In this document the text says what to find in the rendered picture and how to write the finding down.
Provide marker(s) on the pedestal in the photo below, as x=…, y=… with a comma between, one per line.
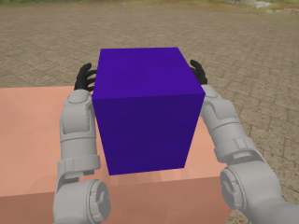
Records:
x=30, y=149

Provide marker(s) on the robot right hand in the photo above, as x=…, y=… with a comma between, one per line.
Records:
x=199, y=72

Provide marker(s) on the carton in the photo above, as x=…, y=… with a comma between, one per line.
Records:
x=147, y=102

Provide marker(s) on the robot left upper arm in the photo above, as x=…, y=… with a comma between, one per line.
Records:
x=83, y=202

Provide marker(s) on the robot right upper arm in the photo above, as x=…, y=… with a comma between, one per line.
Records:
x=252, y=188

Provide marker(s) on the left robot forearm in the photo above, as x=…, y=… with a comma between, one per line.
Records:
x=78, y=140

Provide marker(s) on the robot left hand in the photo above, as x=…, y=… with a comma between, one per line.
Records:
x=82, y=82

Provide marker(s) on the right robot forearm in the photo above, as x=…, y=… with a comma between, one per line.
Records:
x=232, y=145

